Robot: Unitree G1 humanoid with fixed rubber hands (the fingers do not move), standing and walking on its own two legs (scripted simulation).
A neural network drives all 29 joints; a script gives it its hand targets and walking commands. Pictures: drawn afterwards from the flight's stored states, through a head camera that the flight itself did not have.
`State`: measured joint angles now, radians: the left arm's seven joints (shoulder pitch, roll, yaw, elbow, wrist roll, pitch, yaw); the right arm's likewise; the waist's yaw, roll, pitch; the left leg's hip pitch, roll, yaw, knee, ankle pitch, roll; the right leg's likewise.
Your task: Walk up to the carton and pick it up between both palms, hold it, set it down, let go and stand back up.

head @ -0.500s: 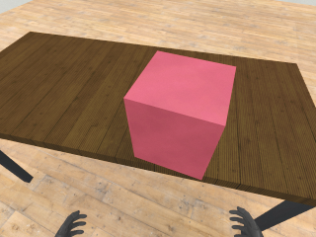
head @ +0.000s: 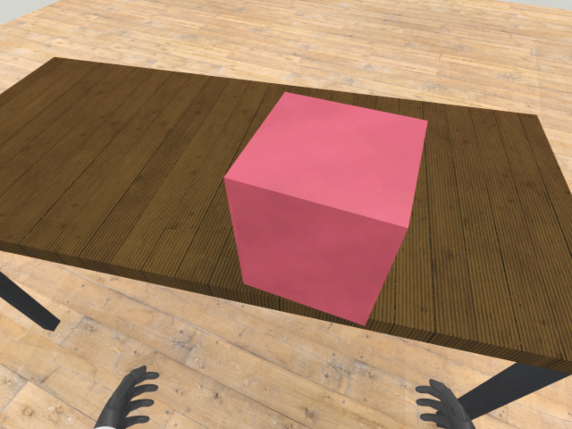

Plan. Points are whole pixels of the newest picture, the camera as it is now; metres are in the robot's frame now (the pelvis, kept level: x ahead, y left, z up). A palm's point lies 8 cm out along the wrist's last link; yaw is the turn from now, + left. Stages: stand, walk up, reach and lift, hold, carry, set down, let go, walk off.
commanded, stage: stand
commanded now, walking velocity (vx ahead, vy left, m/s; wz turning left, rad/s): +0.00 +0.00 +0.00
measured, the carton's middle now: (325, 211) +0.41 -0.04 +0.07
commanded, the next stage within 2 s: none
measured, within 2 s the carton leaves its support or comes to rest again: neither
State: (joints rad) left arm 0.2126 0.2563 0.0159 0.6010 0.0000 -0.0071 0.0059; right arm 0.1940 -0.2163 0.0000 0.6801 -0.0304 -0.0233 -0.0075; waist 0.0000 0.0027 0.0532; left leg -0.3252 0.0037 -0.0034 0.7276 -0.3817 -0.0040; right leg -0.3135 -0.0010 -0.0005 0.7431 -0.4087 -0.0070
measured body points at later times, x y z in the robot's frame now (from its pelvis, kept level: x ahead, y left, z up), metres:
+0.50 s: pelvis -0.01 +0.00 +0.00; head +0.01 +0.00 +0.45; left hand +0.15 +0.26 -0.09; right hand +0.13 -0.24 -0.11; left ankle +0.00 +0.13 -0.71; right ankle -0.01 -0.11 -0.71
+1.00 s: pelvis -0.02 +0.00 +0.00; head -0.02 +0.00 +0.45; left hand +0.13 +0.26 -0.08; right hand +0.11 -0.24 -0.11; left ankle +0.00 +0.13 -0.71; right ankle -0.01 -0.11 -0.71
